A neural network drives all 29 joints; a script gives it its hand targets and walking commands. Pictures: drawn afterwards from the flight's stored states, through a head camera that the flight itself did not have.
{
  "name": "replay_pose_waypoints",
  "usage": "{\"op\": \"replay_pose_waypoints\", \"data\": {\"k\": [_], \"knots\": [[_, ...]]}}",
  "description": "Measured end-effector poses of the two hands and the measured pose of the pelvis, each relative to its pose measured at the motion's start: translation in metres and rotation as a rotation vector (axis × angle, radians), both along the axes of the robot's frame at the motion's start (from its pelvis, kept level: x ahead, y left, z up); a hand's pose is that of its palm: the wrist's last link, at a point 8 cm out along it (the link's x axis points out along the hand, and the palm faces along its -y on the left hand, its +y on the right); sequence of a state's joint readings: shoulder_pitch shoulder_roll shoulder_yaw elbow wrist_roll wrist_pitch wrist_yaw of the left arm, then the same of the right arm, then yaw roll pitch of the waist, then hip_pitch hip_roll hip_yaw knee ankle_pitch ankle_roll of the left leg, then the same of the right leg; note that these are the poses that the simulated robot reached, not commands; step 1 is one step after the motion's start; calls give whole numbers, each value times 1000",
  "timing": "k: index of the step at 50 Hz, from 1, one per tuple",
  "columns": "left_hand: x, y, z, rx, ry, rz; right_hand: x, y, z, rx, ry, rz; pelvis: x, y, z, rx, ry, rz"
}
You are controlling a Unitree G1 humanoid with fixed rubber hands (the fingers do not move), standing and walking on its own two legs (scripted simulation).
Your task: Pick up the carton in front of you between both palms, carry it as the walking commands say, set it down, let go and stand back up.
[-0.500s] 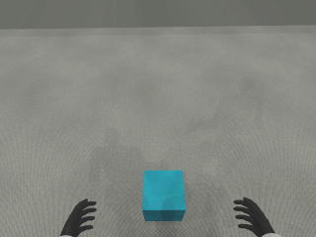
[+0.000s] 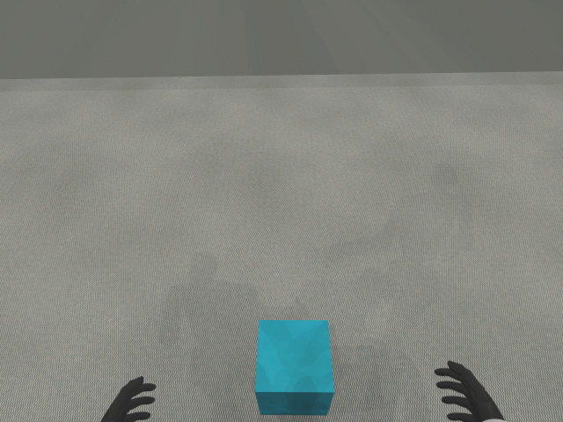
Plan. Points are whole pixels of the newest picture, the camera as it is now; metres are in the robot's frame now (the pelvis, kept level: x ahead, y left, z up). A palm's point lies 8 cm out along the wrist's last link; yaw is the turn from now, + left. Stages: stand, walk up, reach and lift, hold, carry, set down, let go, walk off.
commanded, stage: stand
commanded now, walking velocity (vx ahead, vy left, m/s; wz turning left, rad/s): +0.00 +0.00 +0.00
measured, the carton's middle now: (293, 368) +0.42 -0.01 -0.64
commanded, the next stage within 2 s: none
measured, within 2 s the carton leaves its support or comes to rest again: neither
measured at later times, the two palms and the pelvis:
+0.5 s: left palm out of the picture +0.14 +0.29 -0.08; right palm out of the picture +0.14 -0.29 -0.09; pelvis +0.02 +0.00 +0.00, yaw +1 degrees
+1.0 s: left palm out of the picture +0.09 +0.30 -0.09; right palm out of the picture +0.11 -0.30 -0.09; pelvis +0.00 -0.01 +0.01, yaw +1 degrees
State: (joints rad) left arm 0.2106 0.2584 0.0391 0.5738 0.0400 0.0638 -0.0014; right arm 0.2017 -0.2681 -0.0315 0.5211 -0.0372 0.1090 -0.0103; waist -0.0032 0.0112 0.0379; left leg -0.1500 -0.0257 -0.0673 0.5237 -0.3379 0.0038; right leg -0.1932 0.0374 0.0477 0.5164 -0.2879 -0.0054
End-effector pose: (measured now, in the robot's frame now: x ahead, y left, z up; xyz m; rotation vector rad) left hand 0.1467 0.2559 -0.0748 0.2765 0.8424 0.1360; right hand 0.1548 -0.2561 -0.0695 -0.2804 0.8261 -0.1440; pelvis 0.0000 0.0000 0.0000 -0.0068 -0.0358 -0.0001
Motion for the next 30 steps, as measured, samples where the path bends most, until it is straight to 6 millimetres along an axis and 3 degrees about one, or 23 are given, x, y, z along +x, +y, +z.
{"op": "replay_pose_waypoints", "data": {"k": [5, 9, 21, 30], "knots": [[-9, 25, -2, 68, 47, 25, -6, -20, -9, -44, 43, -10, 5, 0, -1, 1, 27, 1], [-11, 34, -2, 95, 71, 36, -7, -28, -13, -59, 71, -12, 9, 0, 0, 3, 35, 3], [-8, 32, -6, 90, 98, 49, -8, -32, -19, -68, 118, -7, 16, -2, 3, 4, 31, 11], [-17, 34, -9, 88, 128, 64, -17, -37, -20, -79, 149, -11, 14, -4, 5, 5, 20, 14]]}}
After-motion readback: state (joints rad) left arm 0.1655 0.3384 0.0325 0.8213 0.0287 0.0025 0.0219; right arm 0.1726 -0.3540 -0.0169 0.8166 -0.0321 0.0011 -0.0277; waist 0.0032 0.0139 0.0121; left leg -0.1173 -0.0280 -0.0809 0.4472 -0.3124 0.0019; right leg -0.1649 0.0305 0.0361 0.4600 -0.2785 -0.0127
